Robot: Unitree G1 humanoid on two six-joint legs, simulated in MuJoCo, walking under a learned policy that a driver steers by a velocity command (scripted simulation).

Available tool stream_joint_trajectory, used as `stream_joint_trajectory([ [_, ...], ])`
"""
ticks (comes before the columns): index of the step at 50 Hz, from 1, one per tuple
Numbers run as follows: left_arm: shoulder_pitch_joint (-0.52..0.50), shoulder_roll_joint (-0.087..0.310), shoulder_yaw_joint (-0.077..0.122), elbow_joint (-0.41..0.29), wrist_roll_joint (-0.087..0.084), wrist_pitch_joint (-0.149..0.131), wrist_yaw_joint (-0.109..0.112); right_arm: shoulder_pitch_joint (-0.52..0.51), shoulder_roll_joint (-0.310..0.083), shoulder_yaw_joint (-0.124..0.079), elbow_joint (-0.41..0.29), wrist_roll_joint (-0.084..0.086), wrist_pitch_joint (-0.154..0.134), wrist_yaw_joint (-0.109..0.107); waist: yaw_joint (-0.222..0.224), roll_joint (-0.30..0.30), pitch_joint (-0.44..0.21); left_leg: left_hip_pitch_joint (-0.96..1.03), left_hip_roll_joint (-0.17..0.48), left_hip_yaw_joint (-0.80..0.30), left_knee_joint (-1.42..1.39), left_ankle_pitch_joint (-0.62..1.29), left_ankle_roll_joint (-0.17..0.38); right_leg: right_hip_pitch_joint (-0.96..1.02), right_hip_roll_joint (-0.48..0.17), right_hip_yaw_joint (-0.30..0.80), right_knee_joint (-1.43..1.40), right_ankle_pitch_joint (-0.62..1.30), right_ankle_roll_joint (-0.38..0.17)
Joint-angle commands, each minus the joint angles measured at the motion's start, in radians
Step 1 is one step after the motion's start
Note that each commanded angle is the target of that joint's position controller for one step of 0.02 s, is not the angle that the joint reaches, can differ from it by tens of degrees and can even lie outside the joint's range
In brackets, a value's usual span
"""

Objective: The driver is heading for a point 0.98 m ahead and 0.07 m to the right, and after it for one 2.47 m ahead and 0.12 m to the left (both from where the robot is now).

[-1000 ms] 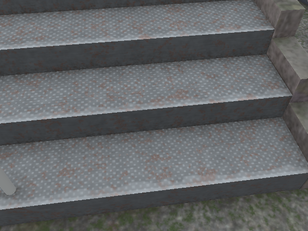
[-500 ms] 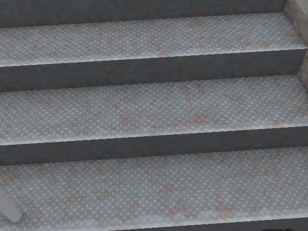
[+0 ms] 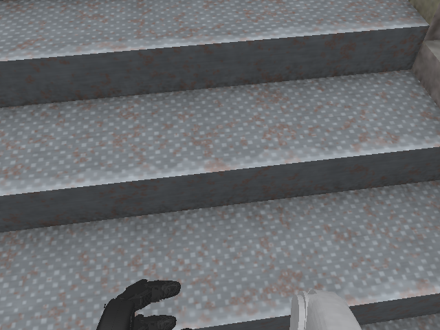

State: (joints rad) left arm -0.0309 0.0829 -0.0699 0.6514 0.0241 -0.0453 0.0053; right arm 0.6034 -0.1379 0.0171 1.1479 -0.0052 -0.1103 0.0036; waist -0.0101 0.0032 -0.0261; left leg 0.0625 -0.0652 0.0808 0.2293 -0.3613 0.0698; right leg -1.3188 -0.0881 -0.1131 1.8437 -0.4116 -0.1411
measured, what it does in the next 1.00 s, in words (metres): climbs: right foot 0.15 m higher, then left foot 0.15 m higher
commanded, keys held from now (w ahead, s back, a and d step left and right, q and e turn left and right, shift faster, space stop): w+shift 0.68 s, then w+e+shift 0.18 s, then e+shift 0.06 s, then q+shift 0.08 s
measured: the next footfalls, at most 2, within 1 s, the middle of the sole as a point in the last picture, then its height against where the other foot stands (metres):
right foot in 0.10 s outside the picture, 0.15 m higher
left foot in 0.50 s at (206, 252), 0.15 m higher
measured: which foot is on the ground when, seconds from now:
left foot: down 0.00-0.10, up 0.12-0.48, down 0.50-0.86, up 0.88-1.00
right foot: up 0.00-0.08, down 0.10-0.48, up 0.50-0.84, down 0.86-1.00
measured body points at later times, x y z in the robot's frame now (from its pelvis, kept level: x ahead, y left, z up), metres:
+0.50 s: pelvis +0.44 +0.00 +0.20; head +0.46 -0.02 +0.65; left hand +0.33 +0.22 +0.07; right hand +0.72 -0.12 +0.16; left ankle +0.54 +0.06 -0.44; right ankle +0.27 -0.07 -0.53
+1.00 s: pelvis +0.87 -0.02 +0.41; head +0.88 +0.00 +0.86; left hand +1.00 +0.21 +0.27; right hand +0.96 -0.28 +0.33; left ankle +0.79 +0.11 -0.01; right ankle +0.87 -0.05 -0.28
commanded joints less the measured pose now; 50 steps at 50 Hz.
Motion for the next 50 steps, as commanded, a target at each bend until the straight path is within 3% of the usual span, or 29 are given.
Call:
stream_joint_trajectory([
  [1,-0.081,0.081,-0.016,-0.104,-0.021,-0.020,-0.021,-0.067,-0.084,0.023,-0.089,0.070,-0.005,-0.035,0.079,-0.110,0.051,-0.516,0.164,0.009,-0.221,1.247,0.079,0.774,0.093,-0.181,-0.489,0.115,-0.004],
  [3,0.265,0.137,0.022,-0.025,-0.039,-0.004,0.002,-0.095,-0.359,-0.049,-0.139,0.064,-0.034,-0.036,0.242,0.177,-0.229,-0.246,0.287,-0.038,0.210,2.028,0.114,1.041,0.153,-0.100,-0.609,0.071,-0.020],
  [4,0.364,0.187,0.047,0.013,-0.027,-0.007,-0.002,-0.127,-0.382,-0.078,-0.150,0.056,-0.028,-0.028,0.287,0.232,-0.328,-0.064,0.332,-0.075,0.443,2.067,0.114,1.054,0.169,-0.026,-0.768,0.017,-0.052],
  [5,0.471,0.275,0.090,0.082,0.000,-0.015,-0.007,-0.172,-0.345,-0.092,-0.164,0.027,-0.031,-0.021,0.301,0.189,-0.351,-0.105,0.253,-0.079,0.742,1.808,0.099,1.162,0.150,0.125,-0.933,-0.073,-0.060],
  [6,0.541,0.424,0.144,0.171,0.028,-0.020,0.003,-0.184,-0.145,-0.069,-0.263,0.023,-0.052,0.015,0.214,-0.275,-0.319,-0.585,-0.055,-0.126,1.328,0.470,0.025,1.381,-0.169,0.797,-1.353,0.028,-0.172],
  [7,0.453,0.393,0.158,0.188,0.001,-0.013,0.001,-0.140,-0.141,-0.072,-0.312,-0.022,-0.072,0.025,0.145,-0.221,-0.393,-0.744,-0.069,-0.299,1.663,0.324,0.060,1.439,-0.227,1.140,-1.545,0.103,-0.150],
  [8,0.366,0.291,0.141,0.227,-0.021,-0.019,-0.002,-0.228,-0.090,-0.063,-0.374,-0.032,-0.068,0.035,0.063,-0.087,-0.255,-0.850,-0.008,-0.262,1.771,0.387,0.079,1.323,-0.205,1.015,-1.527,-0.121,-0.136],
  [10,0.396,0.116,0.108,0.340,0.006,-0.045,-0.008,-0.438,0.036,-0.021,-0.478,-0.054,-0.046,0.026,0.036,0.101,0.003,-1.067,0.028,-0.242,1.930,0.285,0.124,1.102,-0.162,0.693,-1.486,-0.101,-0.115],
  [12,0.494,0.039,0.089,0.437,0.026,-0.067,-0.020,-0.456,0.146,0.027,-0.522,-0.033,0.006,0.016,-0.008,0.038,0.061,-1.254,0.011,-0.250,2.132,0.159,0.163,1.068,-0.104,0.401,-1.472,0.105,-0.040],
  [14,0.400,0.033,0.069,0.423,0.018,-0.088,-0.034,-0.522,0.124,0.042,-0.569,-0.006,0.028,0.009,-0.071,0.044,0.156,-1.277,0.014,-0.219,1.961,0.054,0.140,0.880,-0.064,0.233,-1.570,0.145,0.018],
  [17,0.486,0.120,0.059,0.449,-0.006,-0.117,-0.040,-0.701,0.130,0.068,-0.668,0.012,0.053,-0.030,-0.076,-0.017,0.171,-1.380,0.033,-0.069,1.972,-0.064,0.101,0.848,-0.054,0.137,-1.700,0.269,0.012],
  [19,0.498,0.145,0.058,0.444,-0.049,-0.104,-0.015,-0.759,0.055,0.083,-0.708,0.015,0.055,-0.020,-0.077,0.042,0.136,-0.947,0.087,0.118,1.407,0.044,0.066,0.663,0.000,0.044,-1.910,0.421,0.004],
  [21,0.508,0.241,0.073,0.378,-0.107,-0.127,0.019,-0.597,-0.015,0.051,-0.604,0.029,0.047,-0.009,-0.117,0.019,-0.162,-0.298,-0.034,0.209,1.194,0.143,0.044,0.685,0.017,0.002,-1.758,1.451,-0.050],
  [23,0.492,0.455,0.147,0.337,-0.073,-0.142,0.024,-0.395,-0.084,0.014,-0.558,0.025,0.066,-0.024,-0.224,-0.202,-0.301,-0.380,-0.027,0.144,0.961,-0.051,0.073,1.193,-0.126,0.061,-1.390,2.011,-0.075],
  [25,0.372,0.405,0.181,0.250,-0.039,-0.141,-0.004,-0.226,-0.222,-0.045,-0.489,-0.005,0.043,-0.012,-0.279,-0.182,-0.366,-0.244,-0.020,-0.088,0.607,-0.199,0.125,1.231,-0.080,0.107,-0.792,1.780,-0.051],
  [26,0.290,0.179,0.145,0.167,-0.013,-0.162,-0.036,-0.170,-0.320,-0.087,-0.385,-0.030,0.032,-0.010,-0.203,0.176,-0.265,-0.117,0.225,-0.597,0.265,-0.080,0.190,0.804,0.180,0.169,-0.285,0.440,0.009],
  [27,0.427,0.097,0.132,0.092,0.004,-0.152,-0.044,-0.273,-0.273,-0.099,-0.358,-0.026,0.038,-0.007,-0.065,0.195,-0.278,-0.058,0.342,-1.010,0.053,-0.127,0.225,0.504,0.224,0.348,0.101,0.354,-0.005],
  [29,0.272,0.013,0.100,-0.009,0.028,-0.134,-0.040,-0.305,-0.086,-0.061,-0.259,-0.014,0.025,0.004,0.002,-0.044,-0.005,-0.242,0.324,-0.744,0.093,-0.234,0.214,0.239,0.164,0.266,0.334,0.326,-0.038],
  [31,0.169,-0.076,0.048,-0.069,0.031,-0.085,-0.020,-0.186,-0.013,-0.053,-0.141,-0.036,0.000,0.011,0.013,-0.060,0.090,-0.260,0.236,-0.424,0.137,-0.010,0.138,0.022,0.167,0.283,0.518,0.179,-0.072],
  [35,0.005,-0.053,0.014,-0.165,-0.029,-0.032,0.010,-0.212,-0.011,-0.016,-0.110,-0.036,-0.037,0.022,0.089,-0.033,0.205,-0.550,0.194,-0.119,-0.061,0.315,0.013,0.072,0.168,0.160,0.214,0.024,-0.034],
  [37,-0.078,-0.027,-0.003,-0.235,-0.034,-0.020,0.034,-0.124,-0.064,-0.010,-0.064,0.010,-0.049,0.016,0.099,0.039,0.191,-0.535,0.192,-0.022,-0.167,0.578,-0.007,0.137,0.127,0.070,-0.005,-0.026,-0.038],
  [39,-0.003,0.068,0.004,-0.168,-0.026,-0.022,0.003,-0.143,-0.138,-0.019,-0.132,0.085,-0.058,-0.029,0.117,-0.085,-0.031,-0.697,0.150,0.063,-0.223,1.200,0.057,0.895,0.175,-0.187,-0.456,0.107,0.005],
  [41,0.233,0.140,0.041,-0.101,-0.063,0.000,0.006,-0.132,-0.393,-0.083,-0.178,0.083,-0.098,-0.054,0.225,0.131,-0.278,-0.372,0.248,0.061,0.090,1.921,0.086,1.079,0.226,-0.151,-0.603,0.086,0.010],
  [42,0.408,0.194,0.067,-0.046,-0.067,0.002,-0.001,-0.214,-0.437,-0.112,-0.216,0.076,-0.105,-0.053,0.309,0.230,-0.357,-0.172,0.324,0.031,0.342,2.130,0.069,1.081,0.216,-0.106,-0.718,0.054,-0.018],
  [43,0.497,0.282,0.100,0.010,-0.045,-0.015,-0.017,-0.280,-0.419,-0.127,-0.273,0.068,-0.092,-0.035,0.348,0.151,-0.389,-0.134,0.268,0.034,0.699,1.993,0.037,1.152,0.255,-0.005,-0.984,0.114,-0.055],
  [44,0.423,0.322,0.131,0.070,-0.031,-0.031,-0.022,-0.313,-0.256,-0.104,-0.309,0.001,-0.092,-0.002,0.247,-0.042,-0.262,-0.386,0.098,-0.003,1.155,0.743,0.001,1.197,0.180,0.294,-1.227,0.235,-0.142],
  [45,0.344,0.357,0.152,0.069,0.002,-0.005,0.000,-0.239,-0.200,-0.091,-0.425,-0.042,-0.087,0.034,0.123,-0.287,-0.376,-0.836,-0.082,-0.117,1.750,0.234,-0.073,1.458,-0.079,0.942,-1.403,0.692,-0.369],
  [47,0.338,0.246,0.137,0.125,0.000,-0.017,0.004,-0.365,-0.054,-0.037,-0.552,-0.050,-0.072,0.022,0.045,0.067,-0.166,-1.137,-0.029,-0.178,2.034,0.143,-0.017,1.338,-0.081,0.848,-1.426,0.465,-0.283],
  [50,0.375,0.119,0.104,0.249,0.017,-0.049,-0.018,-0.367,0.033,0.012,-0.556,-0.040,-0.007,-0.014,-0.051,0.153,0.076,-1.230,0.030,-0.160,1.969,0.006,0.066,1.074,-0.027,0.378,-1.462,0.578,-0.063],
])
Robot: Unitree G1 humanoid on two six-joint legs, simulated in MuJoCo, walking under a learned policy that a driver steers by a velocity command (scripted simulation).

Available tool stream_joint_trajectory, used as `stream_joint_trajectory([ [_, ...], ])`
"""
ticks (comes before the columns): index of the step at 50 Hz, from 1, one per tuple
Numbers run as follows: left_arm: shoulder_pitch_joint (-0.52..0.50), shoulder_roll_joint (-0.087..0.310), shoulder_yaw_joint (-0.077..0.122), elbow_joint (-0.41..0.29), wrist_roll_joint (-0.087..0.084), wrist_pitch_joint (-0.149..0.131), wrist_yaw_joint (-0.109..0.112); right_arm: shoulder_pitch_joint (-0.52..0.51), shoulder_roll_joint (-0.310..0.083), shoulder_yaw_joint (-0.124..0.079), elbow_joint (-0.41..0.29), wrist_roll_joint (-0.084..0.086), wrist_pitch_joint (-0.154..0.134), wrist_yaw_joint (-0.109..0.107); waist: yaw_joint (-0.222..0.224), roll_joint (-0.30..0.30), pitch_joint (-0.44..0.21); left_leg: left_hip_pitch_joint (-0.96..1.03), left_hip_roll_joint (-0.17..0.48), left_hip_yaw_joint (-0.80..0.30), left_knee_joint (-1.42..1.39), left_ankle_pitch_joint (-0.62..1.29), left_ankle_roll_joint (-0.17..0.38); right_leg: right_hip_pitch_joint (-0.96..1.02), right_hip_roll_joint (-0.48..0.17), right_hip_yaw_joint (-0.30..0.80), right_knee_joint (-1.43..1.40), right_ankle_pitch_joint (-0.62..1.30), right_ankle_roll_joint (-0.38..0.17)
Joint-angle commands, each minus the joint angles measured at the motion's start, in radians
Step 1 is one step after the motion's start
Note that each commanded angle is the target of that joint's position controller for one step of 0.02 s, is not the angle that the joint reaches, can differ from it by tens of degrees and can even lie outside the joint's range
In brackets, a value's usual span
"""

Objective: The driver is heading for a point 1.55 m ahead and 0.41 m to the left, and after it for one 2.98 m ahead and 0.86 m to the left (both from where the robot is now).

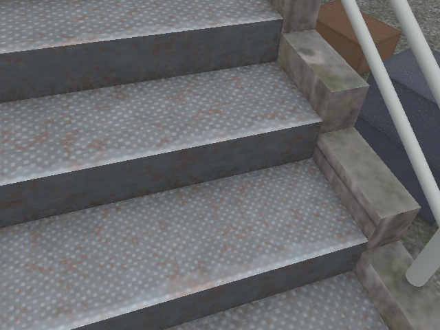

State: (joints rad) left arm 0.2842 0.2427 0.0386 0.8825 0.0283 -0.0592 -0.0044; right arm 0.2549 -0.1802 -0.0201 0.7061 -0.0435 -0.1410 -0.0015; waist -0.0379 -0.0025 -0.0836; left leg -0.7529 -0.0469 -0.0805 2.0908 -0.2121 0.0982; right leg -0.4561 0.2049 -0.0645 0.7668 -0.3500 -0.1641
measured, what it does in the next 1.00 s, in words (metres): climbs, turning left: left foot 0.15 m higher, then right foot 0.15 m higher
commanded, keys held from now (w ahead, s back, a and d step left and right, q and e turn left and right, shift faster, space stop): q+shift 0.46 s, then shift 0.54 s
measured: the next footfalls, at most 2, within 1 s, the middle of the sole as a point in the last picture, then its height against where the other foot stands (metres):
left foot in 0.22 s outside the picture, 0.15 m higher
right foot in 0.86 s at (215, 254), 0.15 m higher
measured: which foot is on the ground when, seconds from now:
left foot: up 0.00-0.20, down 0.22-0.86, up 0.88-1.00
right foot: down 0.00-0.20, up 0.22-0.84, down 0.86-1.00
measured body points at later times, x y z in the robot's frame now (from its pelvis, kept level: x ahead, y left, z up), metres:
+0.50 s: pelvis +0.28 +0.05 +0.18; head +0.31 +0.08 +0.62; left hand +0.47 +0.30 +0.12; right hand +0.40 -0.20 +0.06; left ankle +0.31 +0.08 -0.55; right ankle +0.40 -0.08 -0.31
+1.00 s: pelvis +0.47 +0.02 +0.27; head +0.49 +0.02 +0.72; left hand +0.53 +0.31 +0.19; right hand +0.70 -0.14 +0.15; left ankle +0.33 +0.10 -0.31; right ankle +0.56 -0.02 -0.40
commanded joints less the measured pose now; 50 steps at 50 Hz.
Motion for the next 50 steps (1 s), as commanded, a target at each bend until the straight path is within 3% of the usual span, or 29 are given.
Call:
stream_joint_trajectory([
  [1,0.039,-0.069,-0.023,0.048,0.008,-0.052,-0.020,-0.040,0.073,0.051,-0.109,0.020,0.044,-0.018,-0.036,0.138,0.178,-0.362,-0.017,0.000,-0.007,-0.193,0.039,0.091,-0.278,0.202,-0.430,0.552,0.031],
  [3,0.151,-0.031,-0.024,0.112,0.002,-0.084,-0.023,-0.204,0.101,0.063,-0.182,0.041,0.061,-0.041,0.008,0.019,0.216,-0.485,-0.043,0.076,0.063,-0.338,0.030,0.103,-0.326,0.157,-0.502,0.736,0.032],
  [5,0.180,0.002,-0.026,0.147,-0.026,-0.085,-0.010,-0.313,0.109,0.085,-0.265,0.035,0.062,-0.048,-0.017,-0.011,0.216,-0.469,-0.006,0.142,-0.230,-0.359,0.038,0.110,-0.295,0.026,-0.583,0.777,0.094],
  [7,0.026,0.049,-0.018,0.049,-0.062,-0.072,0.025,-0.140,0.019,0.069,-0.207,0.035,0.074,-0.023,-0.096,0.049,0.042,0.276,-0.028,0.320,-0.679,-0.165,0.001,-0.156,-0.226,-0.097,-0.594,1.274,0.074],
  [9,-0.013,0.267,0.047,-0.016,-0.080,-0.125,0.032,0.036,-0.062,0.029,-0.153,0.082,0.119,-0.060,-0.173,-0.132,-0.211,0.594,-0.079,0.293,-0.853,-0.049,-0.027,0.022,-0.324,-0.021,-0.383,1.763,0.071],
  [10,-0.104,0.296,0.069,-0.056,-0.061,-0.132,0.025,0.206,-0.120,-0.009,-0.096,0.057,0.143,-0.071,-0.248,-0.176,-0.323,0.616,-0.071,0.239,-0.952,-0.036,0.005,0.189,-0.379,0.002,-0.172,1.919,0.097],
  [11,-0.218,0.277,0.080,-0.120,-0.082,-0.112,0.017,0.341,-0.183,-0.042,-0.044,0.028,0.139,-0.061,-0.345,-0.042,-0.321,0.678,-0.069,0.158,-1.336,0.150,0.095,0.218,-0.272,-0.068,0.332,1.556,0.175],
  [12,-0.218,0.098,0.041,-0.173,-0.020,-0.085,-0.001,0.231,-0.211,-0.058,-0.012,0.049,0.129,-0.067,-0.218,0.216,-0.151,0.783,0.016,-0.196,-1.529,0.663,0.209,-0.218,-0.057,-0.032,0.900,-0.064,0.207],
  [13,0.081,0.010,0.005,-0.241,0.028,-0.084,-0.017,0.062,-0.238,-0.066,-0.094,0.024,0.124,-0.058,0.007,0.176,-0.338,0.822,0.262,-0.577,-1.522,1.167,0.341,-0.333,-0.075,0.170,1.214,-0.026,0.173],
  [14,0.067,0.011,0.001,-0.265,0.035,-0.067,-0.014,-0.033,-0.188,-0.065,-0.116,0.002,0.117,-0.048,0.023,0.059,-0.381,0.731,0.289,-0.755,-1.637,0.619,0.348,-0.386,-0.076,0.185,1.332,0.049,0.162],
  [16,-0.036,-0.024,-0.018,-0.322,0.065,-0.035,0.010,-0.060,-0.077,-0.043,-0.039,0.022,0.098,-0.032,0.087,-0.152,-0.034,0.418,0.146,-0.550,-1.666,0.096,0.208,-0.510,-0.138,0.174,1.338,0.124,0.147],
  [17,-0.024,-0.067,-0.033,-0.344,0.067,-0.015,0.031,-0.034,-0.086,-0.053,-0.004,0.036,0.095,-0.020,0.108,-0.126,0.068,0.330,0.090,-0.396,-1.643,0.259,0.144,-0.549,-0.173,0.170,1.326,0.112,0.142],
  [19,-0.051,-0.054,-0.036,-0.368,0.050,0.029,0.055,0.028,-0.085,-0.050,0.065,0.042,0.085,-0.012,0.111,-0.118,0.149,0.247,0.021,-0.232,-1.607,0.353,0.080,-0.590,-0.211,0.141,1.218,0.042,0.143],
  [21,-0.109,-0.007,-0.027,-0.386,0.039,0.049,0.073,0.050,-0.132,-0.057,0.046,0.024,0.061,-0.013,0.085,-0.118,0.101,0.258,-0.011,-0.216,-1.600,0.624,-0.017,-0.498,-0.207,0.072,0.979,0.064,0.169],
  [23,-0.142,-0.030,-0.032,-0.397,0.033,0.066,0.081,0.112,-0.195,-0.072,0.053,0.016,0.060,-0.030,0.047,-0.021,0.016,0.449,0.032,-0.335,-1.573,0.736,-0.043,-0.608,-0.199,0.082,1.078,0.074,0.190],
  [26,-0.259,-0.095,-0.053,-0.439,0.043,0.073,0.082,0.188,-0.209,-0.084,0.067,0.023,0.074,-0.046,-0.010,0.112,-0.047,0.698,0.075,-0.390,-1.582,0.500,0.000,-0.886,-0.188,0.100,1.314,0.056,0.172],
  [30,-0.440,-0.126,-0.076,-0.485,0.057,0.065,0.057,0.242,-0.155,-0.068,0.080,0.026,0.086,-0.061,-0.067,0.090,0.012,0.739,0.082,-0.413,-1.649,0.416,0.008,-0.957,-0.206,0.045,1.242,0.008,0.170],
  [32,-0.457,-0.097,-0.074,-0.488,0.041,0.069,0.058,0.257,-0.183,-0.077,0.082,0.026,0.095,-0.068,-0.088,0.064,0.044,0.787,0.103,-0.449,-1.674,0.477,0.022,-0.975,-0.199,0.029,1.186,0.004,0.183],
  [35,-0.503,-0.120,-0.088,-0.539,0.039,0.078,0.062,0.242,-0.198,-0.078,0.083,0.011,0.094,-0.094,-0.047,0.098,0.010,0.877,0.209,-0.454,-1.732,0.668,0.062,-0.927,-0.235,0.083,1.069,-0.089,0.168],
  [36,-0.476,-0.121,-0.097,-0.543,0.025,0.085,0.058,0.215,-0.214,-0.081,0.059,0.026,0.103,-0.098,-0.035,0.075,-0.018,0.892,0.207,-0.416,-1.771,0.697,0.076,-0.828,-0.241,0.048,0.922,-0.130,0.161],
  [39,-0.458,-0.122,-0.090,-0.554,0.010,0.095,0.058,0.207,-0.198,-0.075,0.050,0.004,0.131,-0.109,-0.015,0.106,-0.007,0.900,0.223,-0.341,-1.767,0.998,0.110,-0.618,-0.225,0.063,0.735,-0.251,0.115],
  [40,-0.363,-0.112,-0.084,-0.499,-0.006,0.089,0.050,0.171,-0.192,-0.075,0.034,0.014,0.147,-0.092,0.017,0.053,-0.053,0.818,0.179,-0.202,-1.742,1.273,0.091,-0.412,-0.167,-0.071,0.609,-0.261,0.092],
  [42,-0.202,-0.073,-0.052,-0.457,-0.033,0.085,0.064,0.139,-0.221,-0.086,0.011,0.044,0.136,-0.067,0.077,0.140,-0.120,0.711,0.147,-0.214,-1.615,1.552,0.043,-0.051,-0.117,-0.084,0.330,-0.152,0.082],
  [43,-0.089,-0.020,-0.019,-0.422,-0.038,0.076,0.069,0.084,-0.241,-0.096,-0.009,0.058,0.117,-0.061,0.145,0.137,-0.177,0.658,0.146,-0.189,-1.455,1.516,0.011,0.133,-0.134,0.023,0.212,-0.115,0.052],
  [44,-0.031,0.064,0.014,-0.403,-0.011,0.085,0.080,0.068,-0.209,-0.090,-0.044,0.074,0.108,-0.034,0.169,-0.107,-0.264,0.389,0.006,-0.131,-1.189,1.012,-0.069,0.353,-0.318,0.428,0.079,0.168,-0.090],
  [45,-0.041,0.095,0.020,-0.398,0.001,0.108,0.079,0.066,-0.168,-0.084,-0.050,0.023,0.121,-0.015,0.187,-0.386,-0.322,0.311,-0.182,-0.044,-0.697,-0.236,-0.135,0.276,-0.529,0.878,-0.245,0.371,-0.244],
  [46,-0.113,0.052,0.015,-0.394,-0.023,0.111,0.075,0.085,-0.103,-0.069,-0.059,-0.027,0.129,-0.005,0.102,-0.289,-0.233,0.191,-0.166,-0.184,-0.425,-0.260,-0.107,0.151,-0.500,0.945,-0.256,0.196,-0.229],
  [48,-0.282,-0.078,-0.019,-0.363,-0.026,0.097,0.080,0.039,-0.038,-0.037,-0.089,-0.039,0.154,-0.041,-0.008,-0.078,0.065,0.051,-0.082,-0.140,-0.383,-0.215,-0.077,-0.105,-0.439,0.696,-0.254,-0.256,-0.122],
  [50,-0.231,-0.065,-0.013,-0.310,-0.034,0.046,0.085,0.059,-0.045,-0.032,-0.077,-0.036,0.179,-0.049,-0.032,0.049,0.127,0.039,-0.085,-0.085,-0.378,-0.156,-0.082,-0.152,-0.374,0.502,-0.218,-0.197,-0.062],
])
Keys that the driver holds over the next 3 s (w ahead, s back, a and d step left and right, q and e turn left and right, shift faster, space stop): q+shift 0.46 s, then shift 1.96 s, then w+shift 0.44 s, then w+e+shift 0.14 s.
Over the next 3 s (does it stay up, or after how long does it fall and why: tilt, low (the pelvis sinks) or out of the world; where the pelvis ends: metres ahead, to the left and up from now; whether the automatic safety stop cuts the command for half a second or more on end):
stays up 0.76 0.29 0.36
